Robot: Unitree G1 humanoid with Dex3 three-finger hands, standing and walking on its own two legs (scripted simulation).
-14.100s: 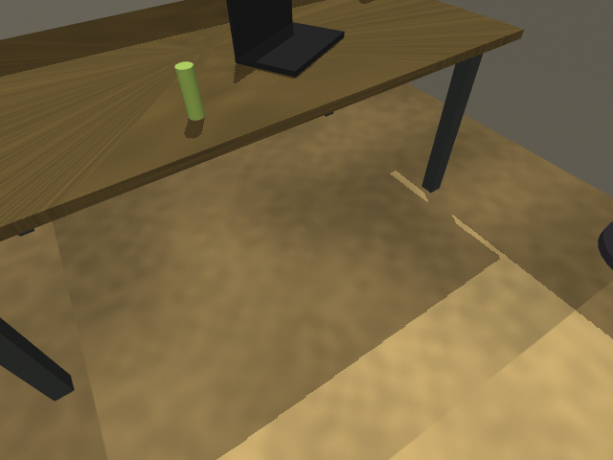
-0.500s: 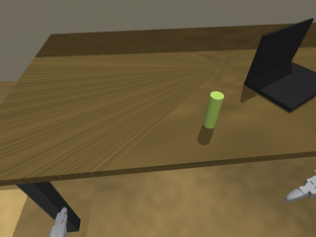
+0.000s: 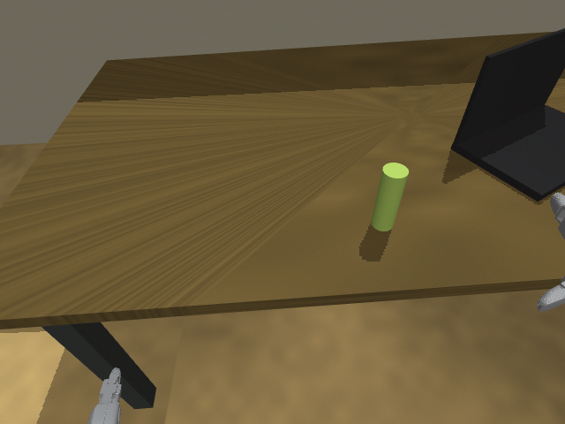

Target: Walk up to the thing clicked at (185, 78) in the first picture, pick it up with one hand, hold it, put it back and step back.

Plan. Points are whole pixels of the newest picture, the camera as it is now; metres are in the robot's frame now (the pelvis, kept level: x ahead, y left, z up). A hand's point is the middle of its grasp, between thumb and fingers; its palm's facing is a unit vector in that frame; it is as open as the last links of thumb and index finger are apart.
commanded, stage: go down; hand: right
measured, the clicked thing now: (388, 198) +0.50 -0.19 +0.04
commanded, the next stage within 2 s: none
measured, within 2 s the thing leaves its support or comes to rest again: neither
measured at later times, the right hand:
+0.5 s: hand (549, 205) +0.36 -0.35 +0.14, palm faces +0.11 +0.99 +0.03, open 17.5 cm
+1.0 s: hand (551, 191) +0.39 -0.36 +0.14, palm faces +0.12 +0.99 +0.02, open 17.4 cm
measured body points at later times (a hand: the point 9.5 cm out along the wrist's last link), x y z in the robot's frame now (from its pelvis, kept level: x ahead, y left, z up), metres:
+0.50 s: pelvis +0.00 +0.00 -0.01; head +0.03 -0.02 +0.44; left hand +0.15 +0.27 -0.08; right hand +0.35 -0.40 +0.14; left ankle +0.01 +0.14 -0.74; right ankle +0.01 -0.13 -0.74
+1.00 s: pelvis +0.01 +0.00 -0.01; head +0.05 -0.03 +0.43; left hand +0.16 +0.26 -0.08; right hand +0.37 -0.42 +0.14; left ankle +0.01 +0.14 -0.74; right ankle +0.01 -0.13 -0.74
